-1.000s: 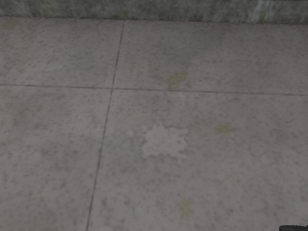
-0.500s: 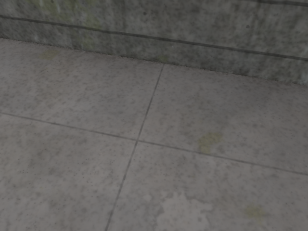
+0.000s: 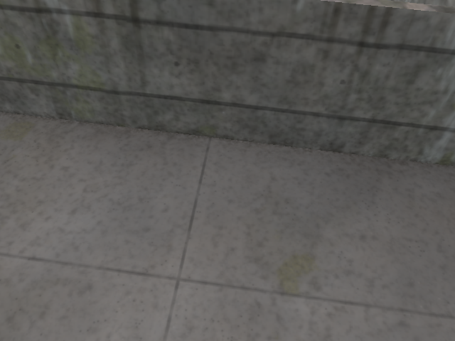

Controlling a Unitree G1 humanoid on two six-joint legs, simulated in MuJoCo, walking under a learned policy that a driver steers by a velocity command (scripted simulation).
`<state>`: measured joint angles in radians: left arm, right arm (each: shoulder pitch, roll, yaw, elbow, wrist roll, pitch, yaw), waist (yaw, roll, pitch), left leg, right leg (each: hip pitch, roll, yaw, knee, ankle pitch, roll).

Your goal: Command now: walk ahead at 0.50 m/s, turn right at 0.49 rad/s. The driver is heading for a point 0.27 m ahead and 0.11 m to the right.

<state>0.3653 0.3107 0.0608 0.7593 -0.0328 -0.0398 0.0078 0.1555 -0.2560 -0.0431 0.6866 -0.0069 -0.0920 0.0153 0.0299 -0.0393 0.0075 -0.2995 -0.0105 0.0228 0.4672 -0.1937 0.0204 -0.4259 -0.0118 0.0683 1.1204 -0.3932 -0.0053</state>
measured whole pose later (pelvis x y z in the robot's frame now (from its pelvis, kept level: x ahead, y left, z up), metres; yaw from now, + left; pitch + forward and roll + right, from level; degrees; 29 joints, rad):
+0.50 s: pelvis +0.19 -0.05 -0.01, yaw -10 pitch +2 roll +0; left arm 0.10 0.24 0.02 0.66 0.02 -0.02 -0.03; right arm 0.21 -0.31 -0.04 0.83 0.01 -0.01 -0.01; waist -0.02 0.02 0.07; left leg -0.42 0.06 -0.02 1.04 -0.53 -0.07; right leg -0.42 0.04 -0.01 0.49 -0.10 -0.06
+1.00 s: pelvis +0.26 -0.03 +0.00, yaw -10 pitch -1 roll +0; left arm 0.18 0.23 0.04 0.89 0.01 0.01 0.02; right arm 0.20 -0.22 -0.01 0.93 -0.01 -0.02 -0.03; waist 0.00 0.00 0.03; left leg -0.21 0.02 0.00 0.53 -0.30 -0.01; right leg -0.27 0.01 0.01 0.50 -0.21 0.00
